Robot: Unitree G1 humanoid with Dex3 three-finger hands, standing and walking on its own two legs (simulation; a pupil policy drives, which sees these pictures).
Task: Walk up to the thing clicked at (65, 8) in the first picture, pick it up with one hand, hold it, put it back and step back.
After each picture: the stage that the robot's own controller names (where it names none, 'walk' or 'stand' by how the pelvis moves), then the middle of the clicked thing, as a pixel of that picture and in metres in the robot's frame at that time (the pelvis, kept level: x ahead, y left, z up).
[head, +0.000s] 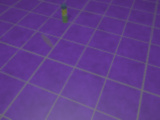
stand; (64, 13) +1.80 +0.22 -0.65
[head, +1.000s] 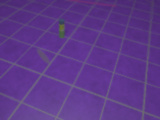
walk; (61, 28) +1.68 +0.17 -0.65
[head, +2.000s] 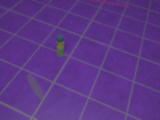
walk; (60, 45) +1.10 +0.13 -0.65
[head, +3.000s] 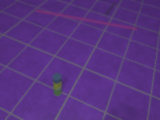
walk; (57, 85) +0.71 +0.15 -0.65
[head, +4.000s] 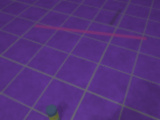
walk; (53, 116) +0.47 +0.21 -0.63
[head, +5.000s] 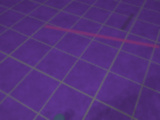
stand; out of the picture +0.40 +0.15 -0.65
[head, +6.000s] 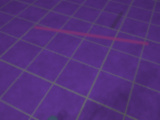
stand; out of the picture +0.39 +0.18 -0.66
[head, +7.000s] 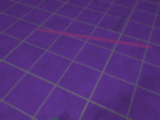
stand; out of the picture +0.39 +0.18 -0.66
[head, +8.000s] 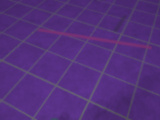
stand; out of the picture +0.39 +0.18 -0.66
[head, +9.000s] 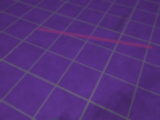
go down; out of the picture +0.38 +0.18 -0.66
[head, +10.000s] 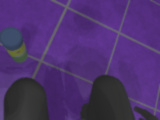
go down; (16, 47) +0.46 +0.22 -0.26
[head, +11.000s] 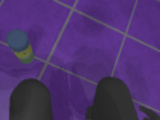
approach; (22, 49) +0.45 +0.22 -0.26
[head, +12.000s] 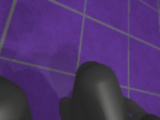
close in; out of the picture +0.44 +0.27 -0.16
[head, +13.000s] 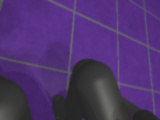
close; out of the picture +0.43 +0.28 -0.15
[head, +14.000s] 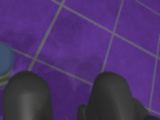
lift; out of the picture +0.33 +0.25 -0.07
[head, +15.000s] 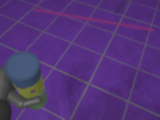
lift; (31, 86) +0.30 +0.15 +0.07
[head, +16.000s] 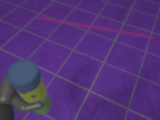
hold; (34, 92) +0.29 +0.16 +0.04
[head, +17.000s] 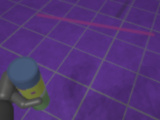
hold; (33, 88) +0.30 +0.16 +0.04
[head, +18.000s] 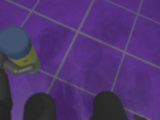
crouch; (23, 55) +0.41 +0.18 -0.04
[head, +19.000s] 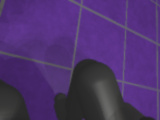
lower; out of the picture +0.42 +0.27 -0.17
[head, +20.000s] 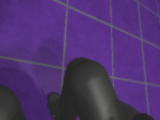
lower; out of the picture +0.43 +0.27 -0.17
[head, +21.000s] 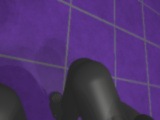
lower; out of the picture +0.43 +0.27 -0.17
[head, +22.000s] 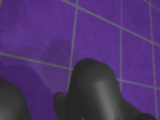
lower; out of the picture +0.41 +0.28 -0.16
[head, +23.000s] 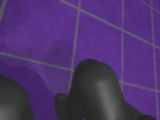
loosen; out of the picture +0.40 +0.26 -0.16
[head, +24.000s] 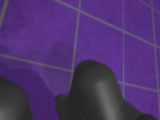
withdraw; out of the picture +0.41 +0.26 -0.16
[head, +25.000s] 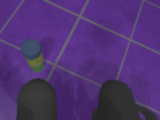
walk; (34, 58) +0.45 +0.21 -0.26
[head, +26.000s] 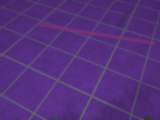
stand; out of the picture +0.37 +0.14 -0.59
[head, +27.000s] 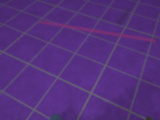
stand; out of the picture +0.39 +0.16 -0.60
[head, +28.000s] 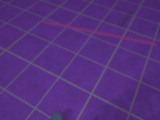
stand; out of the picture +0.39 +0.15 -0.62
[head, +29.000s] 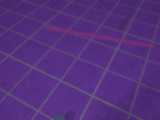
walk; out of the picture +0.41 +0.15 -0.65
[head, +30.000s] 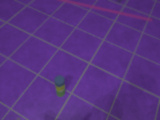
walk; (60, 86) +0.57 +0.14 -0.64
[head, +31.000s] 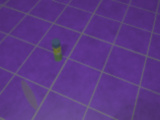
walk; (57, 50) +0.88 +0.22 -0.62
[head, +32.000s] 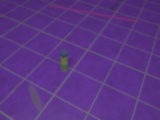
stand; (64, 61) +1.04 +0.15 -0.64
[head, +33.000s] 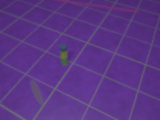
stand; (63, 55) +1.05 +0.16 -0.66
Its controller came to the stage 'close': yes
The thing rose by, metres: 0.68
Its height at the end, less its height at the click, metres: +0.00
